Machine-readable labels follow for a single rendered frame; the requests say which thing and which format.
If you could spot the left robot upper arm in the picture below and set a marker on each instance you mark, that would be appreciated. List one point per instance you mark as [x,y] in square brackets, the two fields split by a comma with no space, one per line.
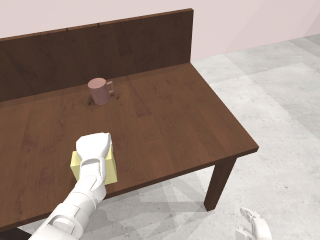
[50,232]

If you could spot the left robot forearm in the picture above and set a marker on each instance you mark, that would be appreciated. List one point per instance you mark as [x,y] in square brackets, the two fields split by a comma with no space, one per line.
[72,216]

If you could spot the robot right hand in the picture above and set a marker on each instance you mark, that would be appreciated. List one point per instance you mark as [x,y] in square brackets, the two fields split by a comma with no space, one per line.
[259,227]

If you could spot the table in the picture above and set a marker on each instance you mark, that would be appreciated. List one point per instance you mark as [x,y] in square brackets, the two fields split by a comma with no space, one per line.
[164,119]

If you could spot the sponge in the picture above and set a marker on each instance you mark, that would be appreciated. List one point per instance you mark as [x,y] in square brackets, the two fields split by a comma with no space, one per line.
[111,172]

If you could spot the robot left hand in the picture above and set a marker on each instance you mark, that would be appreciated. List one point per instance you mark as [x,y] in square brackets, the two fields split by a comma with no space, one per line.
[97,144]

